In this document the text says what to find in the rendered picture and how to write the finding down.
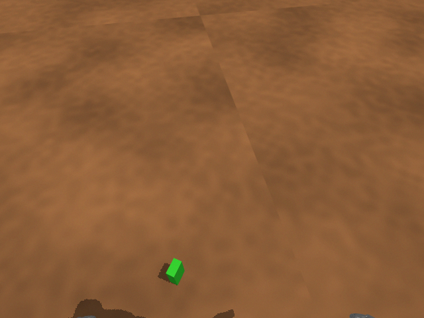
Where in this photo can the carton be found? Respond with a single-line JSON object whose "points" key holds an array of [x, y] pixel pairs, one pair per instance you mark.
{"points": [[175, 271]]}

